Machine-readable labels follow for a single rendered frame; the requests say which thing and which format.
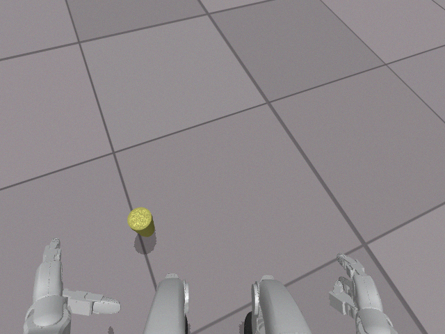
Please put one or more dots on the left robot arm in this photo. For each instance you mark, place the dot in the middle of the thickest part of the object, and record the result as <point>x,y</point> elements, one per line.
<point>48,315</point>

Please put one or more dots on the cup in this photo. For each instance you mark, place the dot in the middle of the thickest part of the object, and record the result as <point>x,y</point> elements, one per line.
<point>141,221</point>

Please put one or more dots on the right robot arm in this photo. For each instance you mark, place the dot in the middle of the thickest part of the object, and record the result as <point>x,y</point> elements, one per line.
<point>372,321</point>

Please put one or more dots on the right robot hand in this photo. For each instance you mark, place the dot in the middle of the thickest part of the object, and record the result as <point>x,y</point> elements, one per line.
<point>360,294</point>

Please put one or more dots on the left robot hand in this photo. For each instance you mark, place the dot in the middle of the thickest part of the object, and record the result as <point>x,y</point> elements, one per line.
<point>48,282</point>

